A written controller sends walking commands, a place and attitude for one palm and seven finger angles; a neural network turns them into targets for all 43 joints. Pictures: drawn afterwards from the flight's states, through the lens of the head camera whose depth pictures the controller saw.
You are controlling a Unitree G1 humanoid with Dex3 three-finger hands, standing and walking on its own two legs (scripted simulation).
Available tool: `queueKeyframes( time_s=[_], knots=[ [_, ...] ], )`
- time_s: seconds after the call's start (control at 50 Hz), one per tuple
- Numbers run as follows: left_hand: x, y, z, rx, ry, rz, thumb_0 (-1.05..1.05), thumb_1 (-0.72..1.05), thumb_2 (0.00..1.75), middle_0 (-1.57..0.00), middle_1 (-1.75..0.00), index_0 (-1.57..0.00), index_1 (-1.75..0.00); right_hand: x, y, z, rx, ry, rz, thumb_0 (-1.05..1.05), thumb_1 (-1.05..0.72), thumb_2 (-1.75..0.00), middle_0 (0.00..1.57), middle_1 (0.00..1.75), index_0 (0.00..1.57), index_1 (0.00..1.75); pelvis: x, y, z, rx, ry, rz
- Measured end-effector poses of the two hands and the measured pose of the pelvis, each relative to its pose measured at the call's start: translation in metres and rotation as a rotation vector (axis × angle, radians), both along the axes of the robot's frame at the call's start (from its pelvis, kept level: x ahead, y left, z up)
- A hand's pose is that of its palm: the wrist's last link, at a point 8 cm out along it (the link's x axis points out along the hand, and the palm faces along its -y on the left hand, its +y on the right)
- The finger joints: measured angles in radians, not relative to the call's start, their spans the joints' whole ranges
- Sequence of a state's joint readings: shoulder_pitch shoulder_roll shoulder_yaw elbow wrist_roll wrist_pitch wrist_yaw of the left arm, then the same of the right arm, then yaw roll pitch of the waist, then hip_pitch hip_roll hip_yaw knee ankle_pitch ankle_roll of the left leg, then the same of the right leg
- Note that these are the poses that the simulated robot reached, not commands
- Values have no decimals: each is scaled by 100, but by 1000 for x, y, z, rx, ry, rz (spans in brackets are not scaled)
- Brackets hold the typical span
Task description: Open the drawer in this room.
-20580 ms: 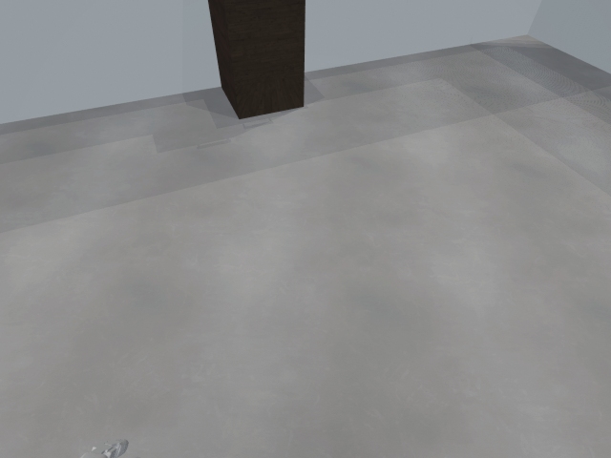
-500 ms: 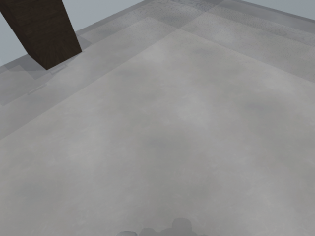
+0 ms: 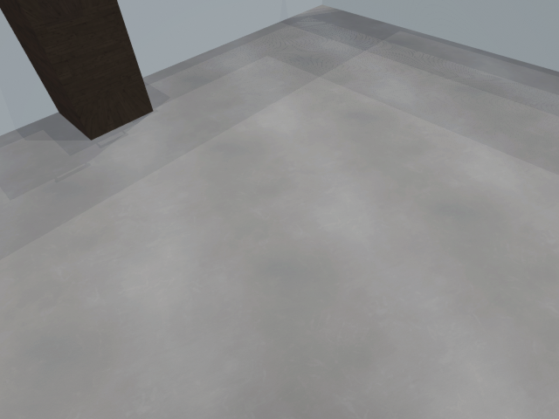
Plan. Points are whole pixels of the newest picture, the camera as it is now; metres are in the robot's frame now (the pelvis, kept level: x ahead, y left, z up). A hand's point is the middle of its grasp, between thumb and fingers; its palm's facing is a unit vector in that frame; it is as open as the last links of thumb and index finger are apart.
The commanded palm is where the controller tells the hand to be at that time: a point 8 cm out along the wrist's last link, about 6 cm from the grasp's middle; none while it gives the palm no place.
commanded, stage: stand and wait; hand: left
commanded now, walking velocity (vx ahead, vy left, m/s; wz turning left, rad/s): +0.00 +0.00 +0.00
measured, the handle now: out of the picture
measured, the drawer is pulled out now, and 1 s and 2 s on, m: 0.00 0.00 0.00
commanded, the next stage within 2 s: turn or walk to find it in 0.34 s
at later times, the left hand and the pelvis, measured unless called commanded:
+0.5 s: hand out of the picture +0.00 +0.16 -0.17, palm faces +0.05 -0.98 -0.19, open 7.3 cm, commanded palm none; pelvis +0.00 -0.01 +0.01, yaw +1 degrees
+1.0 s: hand out of the picture +0.03 +0.17 -0.16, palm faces +0.22 -0.93 -0.28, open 7.4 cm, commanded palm none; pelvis -0.01 -0.04 +0.00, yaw +11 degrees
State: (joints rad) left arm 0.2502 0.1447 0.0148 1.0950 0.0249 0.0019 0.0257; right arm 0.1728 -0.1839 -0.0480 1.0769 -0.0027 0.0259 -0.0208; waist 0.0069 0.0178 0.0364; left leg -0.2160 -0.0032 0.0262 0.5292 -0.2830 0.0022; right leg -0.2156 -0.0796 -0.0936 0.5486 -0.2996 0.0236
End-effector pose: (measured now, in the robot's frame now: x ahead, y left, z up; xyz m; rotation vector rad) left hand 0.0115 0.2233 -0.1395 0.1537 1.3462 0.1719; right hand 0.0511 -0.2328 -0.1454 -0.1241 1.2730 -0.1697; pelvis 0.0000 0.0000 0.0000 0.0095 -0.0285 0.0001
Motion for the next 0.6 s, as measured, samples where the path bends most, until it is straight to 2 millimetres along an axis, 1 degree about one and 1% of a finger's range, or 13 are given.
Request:
queueKeyframes(
  time_s=[0.08, 0.16, 0.22, 0.26, 0.34, 0.46, 0.52, 0.6],
  knots=[
    [1, -1, -1, -6, 16, -10, 1, 92, 90, -20, -30, -20, -30, -31, -8, 2, -17, 74, -21, -1, -93, -90, 20, 30, 20, 30, 1, -3, 2, 1, 3, -8],
    [4, -4, -1, -13, 23, -14, 1, 92, 90, -20, -30, -20, -30, -61, -6, 5, -15, 148, -33, 0, -92, -90, 20, 30, 20, 30, 2, -5, 5, -4, 5, -9],
    [5, -6, 0, -13, 23, -14, 1, 92, 90, -20, -30, -20, -30, -77, -1, 6, -3, 190, -39, 0, -92, -90, 20, 30, 20, 30, 2, -7, 6, -5, 4, -10],
    [5, -7, 1, -13, 26, -15, 1, 92, 90, -20, -30, -20, -30, -83, 4, 6, 8, 204, -44, 0, -91, -90, 20, 30, 20, 30, 2, -7, 7, -6, 2, -11],
    [1, -9, 1, -14, 34, -15, 1, 92, 90, -20, -30, -20, -30, -87, 13, 4, 33, 207, -51, 0, -91, -90, 20, 30, 20, 30, 2, -8, 8, -7, -4, -14],
    [-9, -13, 0, -17, 45, 7, 1, 92, 90, -20, -30, -20, -30, -80, 23, 1, 61, 186, -38, 0, -91, -90, 20, 30, 20, 30, -1, -9, 7, -8, -4, -1],
    [-15, -13, -2, -19, 46, 35, 1, 92, 90, -20, -30, -20, -30, -72, 23, -1, 62, 182, -16, 0, -91, -90, 20, 30, 20, 30, -4, -9, 5, -9, 2, 18],
    [-24, -11, -6, -22, 50, 74, 1, 92, 90, -20, -30, -20, -30, -63, 15, -3, 38, 184, 15, 1, -92, -90, 20, 30, 20, 30, -7, -7, 0, -16, 15, 44]
  ],
)
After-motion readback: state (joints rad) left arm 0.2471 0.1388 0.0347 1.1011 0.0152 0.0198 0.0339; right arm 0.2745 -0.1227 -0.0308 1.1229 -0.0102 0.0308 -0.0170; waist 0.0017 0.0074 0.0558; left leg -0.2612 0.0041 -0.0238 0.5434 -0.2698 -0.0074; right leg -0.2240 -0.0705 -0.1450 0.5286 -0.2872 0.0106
